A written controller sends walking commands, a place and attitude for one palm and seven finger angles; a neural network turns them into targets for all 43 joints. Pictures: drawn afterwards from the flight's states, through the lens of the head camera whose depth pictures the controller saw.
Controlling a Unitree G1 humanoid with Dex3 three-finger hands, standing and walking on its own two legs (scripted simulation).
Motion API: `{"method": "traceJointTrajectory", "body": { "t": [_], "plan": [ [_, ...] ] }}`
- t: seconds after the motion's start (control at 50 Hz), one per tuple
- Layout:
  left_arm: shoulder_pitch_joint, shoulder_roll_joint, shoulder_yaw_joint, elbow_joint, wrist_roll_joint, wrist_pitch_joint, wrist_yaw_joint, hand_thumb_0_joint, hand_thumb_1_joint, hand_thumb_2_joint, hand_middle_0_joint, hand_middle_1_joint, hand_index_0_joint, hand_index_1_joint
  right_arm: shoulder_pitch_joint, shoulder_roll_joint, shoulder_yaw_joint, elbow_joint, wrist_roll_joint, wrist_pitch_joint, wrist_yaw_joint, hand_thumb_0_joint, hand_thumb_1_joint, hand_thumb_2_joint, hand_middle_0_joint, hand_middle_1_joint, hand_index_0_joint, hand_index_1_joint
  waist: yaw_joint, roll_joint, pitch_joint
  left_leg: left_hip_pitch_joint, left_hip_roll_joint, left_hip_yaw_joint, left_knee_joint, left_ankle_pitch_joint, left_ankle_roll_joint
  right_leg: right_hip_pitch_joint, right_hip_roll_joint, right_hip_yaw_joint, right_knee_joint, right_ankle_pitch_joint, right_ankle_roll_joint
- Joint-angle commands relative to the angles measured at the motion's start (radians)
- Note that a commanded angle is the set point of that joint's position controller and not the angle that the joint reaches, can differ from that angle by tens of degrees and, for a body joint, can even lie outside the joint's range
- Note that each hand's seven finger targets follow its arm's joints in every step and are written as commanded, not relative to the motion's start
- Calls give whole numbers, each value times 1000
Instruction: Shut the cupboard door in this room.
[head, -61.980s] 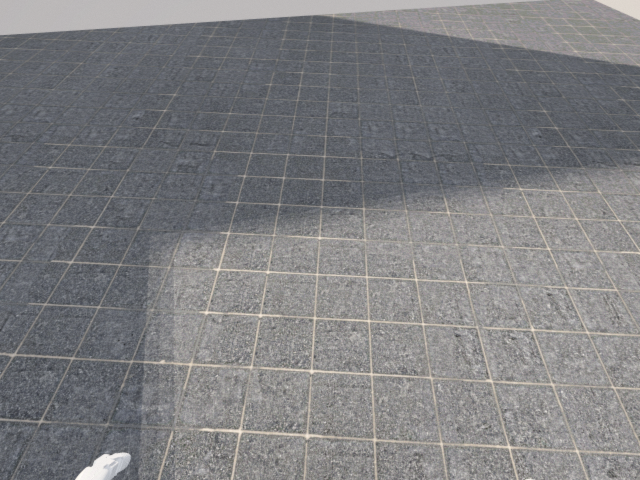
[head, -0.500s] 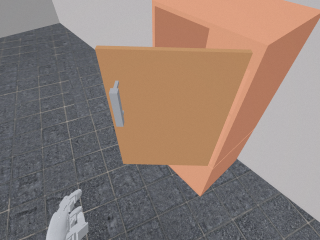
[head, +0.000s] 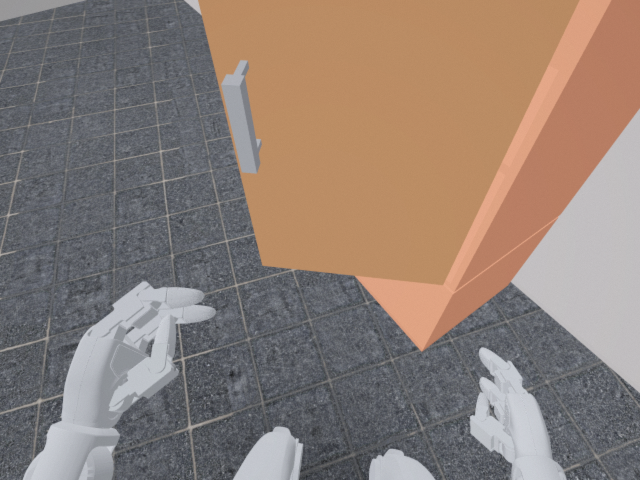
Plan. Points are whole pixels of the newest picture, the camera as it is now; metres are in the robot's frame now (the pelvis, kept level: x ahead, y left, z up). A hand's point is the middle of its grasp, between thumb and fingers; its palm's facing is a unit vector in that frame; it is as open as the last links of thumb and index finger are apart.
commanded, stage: raise the hand and make a fist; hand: left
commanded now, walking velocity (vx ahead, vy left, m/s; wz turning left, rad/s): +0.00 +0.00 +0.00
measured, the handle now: (246, 119) +0.54 +0.16 +0.14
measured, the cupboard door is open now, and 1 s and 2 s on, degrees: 47 47 47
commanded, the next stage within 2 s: bring the fist close to the handle in 1.28 s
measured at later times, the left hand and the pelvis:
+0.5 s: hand (140, 333) +0.24 +0.21 +0.11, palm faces -0.06 -1.00 -0.04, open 3.2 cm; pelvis +0.02 +0.04 +0.04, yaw -2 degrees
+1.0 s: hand (110, 290) +0.26 +0.23 +0.15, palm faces -0.02 -1.00 -0.05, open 3.1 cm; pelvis +0.03 +0.05 +0.06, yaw -1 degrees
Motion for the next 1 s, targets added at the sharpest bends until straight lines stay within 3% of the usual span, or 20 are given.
{"method": "traceJointTrajectory", "body": {
  "t": [0.0, 0.04, 0.08, 0.1, 0.14, 0.16, 0.2, 0.24, 0.28, 0.32, 0.4, 0.48, 0.56, 0.6, 0.64, 0.7, 0.8, 0.84, 0.92, 0.98],
  "plan": [
    [76, 189, 123, -44, 1, 260, -29, 0, 900, 900, -787, -940, -787, -940, 10, -124, -65, -214, 35, 0, -30, 0, -900, -900, 200, 300, 200, 300, -8, -116, -170, 82, -31, 33, -198, 119, 55, 305, -78, 328, -425, -6, 104],
    [96, 198, 214, -153, -25, 310, 33, 0, 900, 900, -823, -980, -823, -980, 3, -87, -60, -238, 26, 24, -26, 0, -900, -900, 200, 300, 200, 300, 28, -128, -243, 127, -35, 32, -225, 194, 42, 408, -98, 324, -414, 168, 124],
    [90, 162, 242, -243, -36, 276, 116, 0, 900, 900, -860, -1020, -860, -1020, 7, -63, -57, -234, 15, 34, -23, 0, -900, -900, 200, 300, 200, 300, 33, -141, -241, 174, -28, 29, -253, 258, 35, 431, -83, 279, -381, 340, 123],
    [84, 171, 263, -270, -36, 239, 153, 0, 900, 900, -878, -1040, -878, -1040, 5, -59, -51, -222, 6, 32, -21, 0, -900, -900, 200, 300, 200, 300, 42, -109, -236, 187, -24, 20, -267, 288, 32, 440, -69, 251, -356, 410, 110],
    [99, 129, 220, -269, -15, 156, 183, 0, 900, 900, -915, -1080, -915, -1080, 36, -56, -54, -198, -4, 21, -12, 0, -900, -900, 200, 300, 200, 300, 19, -84, -186, 221, -19, 18, -296, 333, 30, 377, -45, 193, -317, 493, 93],
    [86, 107, 175, -262, 0, 115, 179, 0, 900, 900, -933, -1100, -933, -1100, 47, -65, -54, -188, -9, 16, -7, 0, -900, -900, 200, 300, 200, 300, -8, -82, -164, 228, -17, 17, -295, 334, 34, 329, -36, 171, -305, 484, 91],
    [47, 64, 76, -249, 22, 51, 147, 0, 900, 900, -970, -1140, -970, -1140, 56, -90, -52, -174, -18, 0, -1, 0, -900, -900, 200, 300, 200, 300, -52, -51, -109, 241, -13, 11, -282, 328, 42, 234, -23, 141, -284, 434, 80],
    [49, 46, 15, -205, 23, 32, 94, 0, 900, 900, -1007, -1180, -1007, -1180, 72, -112, -55, -166, -13, -14, 0, 0, -900, -900, 200, 300, 200, 300, -74, -19, -104, 258, -11, 9, -283, 284, 44, 179, -15, 128, -293, 325, 69],
    [48, 58, -2, -200, 12, 49, 47, 0, 900, 900, -1043, -1220, -1043, -1220, 85, -128, -59, -176, -3, -28, -7, 0, -900, -900, 200, 300, 200, 300, -77, -28, -130, 273, -13, 3, -301, 238, 45, 187, -14, 130, -323, 237, 64],
    [37, 107, 37, -236, 2, 86, 33, 0, 900, 900, -1080, -1260, -1080, -1260, 84, -137, -60, -189, 6, -32, -13, 0, -900, -900, 200, 300, 200, 300, -57, -4, -185, 305, -14, -4, -327, 230, 46, 220, -12, 126, -335, 210, 56],
    [13, 205, 172, -337, 5, 126, 110, 0, 900, 900, -1153, -1340, -1153, -1340, 65, -122, -54, -202, 1, -17, -23, 0, -900, -900, 200, 300, 200, 300, -8, 23, -234, 363, -10, -13, -381, 271, 39, 289, 0, 94, -324, 255, 47],
    [21, 114, 128, -348, -2, 138, 176, 0, 900, 900, -1227, -1420, -1227, -1420, 68, -106, -38, -211, -1, 5, -11, 0, -900, -900, 200, 300, 200, 300, -19, 51, -163, 406, -1, -25, -416, 312, 19, 271, 9, 58, -319, 300, 45],
    [11, 64, 25, -258, 26, 206, 138, 0, 900, 900, -1300, -1500, -1300, -1500, 80, -128, -31, -215, 5, 20, -2, 0, -900, -900, 200, 300, 200, 300, -57, 17, -72, 392, 10, -41, -441, 263, 17, 242, 12, 55, -351, 269, 51],
    [-24, 78, 2, -229, 41, 248, 105, 0, 900, 900, -1300, -1500, -1300, -1500, 82, -137, -27, -218, 12, 22, -4, 0, -900, -900, 200, 300, 200, 300, -64, 12, -32, 387, 10, -44, -455, 237, 24, 254, 9, 64, -377, 262, 48],
    [-67, 111, 20, -248, 46, 277, 89, 0, 900, 900, -1300, -1500, -1300, -1500, 81, -138, -21, -228, 15, 20, -9, 0, -900, -900, 200, 300, 200, 300, -57, 20, -49, 404, 11, -53, -478, 210, 22, 271, 7, 64, -388, 243, 48],
    [-131, 202, 133, -316, 29, 277, 109, 0, 900, 900, -1300, -1500, -1300, -1500, 69, -133, -16, -228, 10, 16, -18, 0, -900, -900, 200, 300, 200, 300, -28, 17, -114, 444, 6, -52, -490, 233, 20, 328, 9, 69, -400, 262, 43],
    [-156, 177, 159, -358, 4, 223, 152, 0, 900, 900, -1300, -1500, -1300, -1500, 58, -118, -2, -205, 4, 2, -12, 0, -900, -900, 200, 300, 200, 300, -19, 65, -133, 496, 7, -50, -504, 305, 4, 350, 13, 60, -400, 300, 39],
    [-151, 135, 110, -307, 9, 235, 141, 0, 900, 900, -1300, -1500, -1300, -1500, 59, -120, -1, -193, 7, -3, -7, 0, -900, -900, 200, 300, 200, 300, -35, 76, -90, 489, 7, -46, -510, 285, 6, 333, 9, 59, -414, 291, 43],
    [-86, 86, 39, -178, 18, 313, 82, 0, 900, 900, -1300, -1500, -1300, -1500, 69, -137, -12, -185, 21, -8, -8, 0, -900, -900, 200, 300, 200, 300, -50, -26, -35, 452, 5, -40, -522, 237, 23, 343, 3, 64, -455, 277, 51],
    [-105, 139, 86, -214, 15, 342, 69, 0, 900, 900, -1300, -1500, -1300, -1500, 62, -143, -18, -197, 20, -12, -14, 0, -900, -900, 200, 300, 200, 300, -33, -35, -76, 459, -5, -28, -524, 257, 26, 380, -2, 71, -462, 295, 53]
  ]
}}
